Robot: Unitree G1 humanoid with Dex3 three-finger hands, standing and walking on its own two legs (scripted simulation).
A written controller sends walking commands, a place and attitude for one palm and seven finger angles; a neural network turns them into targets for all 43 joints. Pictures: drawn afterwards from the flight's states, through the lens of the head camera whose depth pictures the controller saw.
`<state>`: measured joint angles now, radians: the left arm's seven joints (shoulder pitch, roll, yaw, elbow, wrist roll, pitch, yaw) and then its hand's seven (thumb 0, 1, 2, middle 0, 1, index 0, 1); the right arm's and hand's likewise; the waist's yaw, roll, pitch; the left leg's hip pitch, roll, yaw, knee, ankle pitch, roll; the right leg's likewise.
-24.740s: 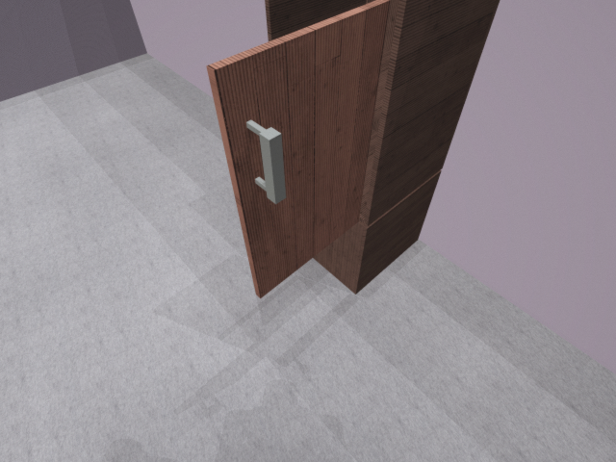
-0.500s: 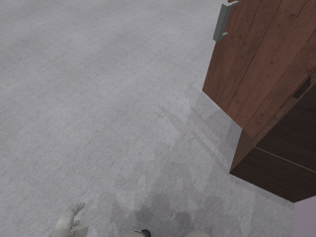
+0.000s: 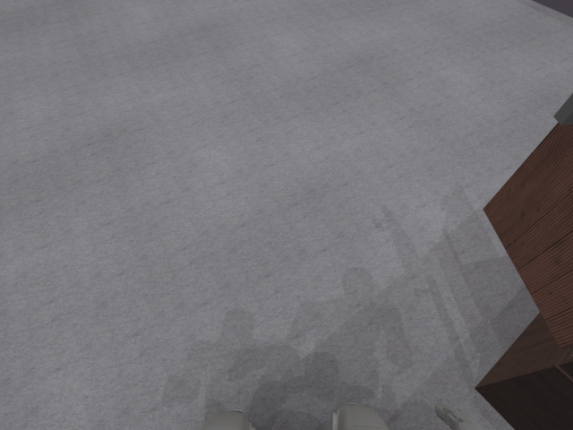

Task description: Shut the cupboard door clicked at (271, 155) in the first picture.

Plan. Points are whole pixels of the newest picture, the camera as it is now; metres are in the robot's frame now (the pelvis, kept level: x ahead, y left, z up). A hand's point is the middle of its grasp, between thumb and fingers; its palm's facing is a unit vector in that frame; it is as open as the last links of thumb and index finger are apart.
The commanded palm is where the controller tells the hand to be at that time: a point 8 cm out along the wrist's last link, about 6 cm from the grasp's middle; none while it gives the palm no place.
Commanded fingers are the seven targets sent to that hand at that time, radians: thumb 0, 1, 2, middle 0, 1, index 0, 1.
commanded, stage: walk to a spot facing it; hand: left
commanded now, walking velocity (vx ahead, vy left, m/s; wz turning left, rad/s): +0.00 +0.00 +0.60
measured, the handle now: out of the picture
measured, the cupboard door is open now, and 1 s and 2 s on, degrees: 60 60 60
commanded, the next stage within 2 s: turn to face it in 1.38 s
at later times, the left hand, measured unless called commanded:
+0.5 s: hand out of the picture +0.02 +0.21 -0.17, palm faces +0.34 -0.91 -0.22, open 7.4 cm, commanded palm none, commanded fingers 0.00 0.90 0.90 -0.20 -0.30 -0.20 -0.30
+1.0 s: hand out of the picture +0.06 +0.19 -0.15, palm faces +0.63 -0.75 -0.20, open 7.4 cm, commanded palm none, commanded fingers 0.00 0.90 0.90 -0.20 -0.30 -0.20 -0.30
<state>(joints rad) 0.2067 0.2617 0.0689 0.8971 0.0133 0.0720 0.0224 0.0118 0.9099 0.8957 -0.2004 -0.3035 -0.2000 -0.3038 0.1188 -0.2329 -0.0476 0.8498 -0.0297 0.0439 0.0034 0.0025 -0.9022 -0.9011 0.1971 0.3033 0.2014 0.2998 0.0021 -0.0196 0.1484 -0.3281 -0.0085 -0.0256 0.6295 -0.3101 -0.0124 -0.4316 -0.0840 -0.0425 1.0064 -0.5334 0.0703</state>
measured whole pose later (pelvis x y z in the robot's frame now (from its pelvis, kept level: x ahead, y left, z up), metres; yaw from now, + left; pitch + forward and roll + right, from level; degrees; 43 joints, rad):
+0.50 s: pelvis +0.03 +0.00 +0.00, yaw +19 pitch +1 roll +0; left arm 0.22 0.24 0.07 0.90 0.02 0.06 0.01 0.01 0.91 0.90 -0.20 -0.30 -0.20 -0.30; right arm 0.16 -0.20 -0.04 0.87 -0.03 0.02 0.01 0.00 -0.90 -0.90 0.20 0.30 0.20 0.30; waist -0.01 -0.06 0.10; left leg -0.30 -0.01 0.04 0.63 -0.35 0.03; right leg -0.43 -0.11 -0.10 1.03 -0.53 0.06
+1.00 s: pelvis +0.15 +0.03 +0.02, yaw +39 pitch +1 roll +0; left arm 0.30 0.16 0.05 0.95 0.03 -0.05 0.01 0.01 0.91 0.90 -0.20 -0.30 -0.20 -0.30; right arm 0.19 -0.24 -0.08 0.94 -0.03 0.04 0.05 0.01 -0.91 -0.90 0.19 0.30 0.20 0.30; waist -0.03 0.00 0.09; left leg -0.59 0.07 0.06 1.01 -0.28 0.00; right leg -0.08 -0.11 -0.28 0.39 -0.30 0.03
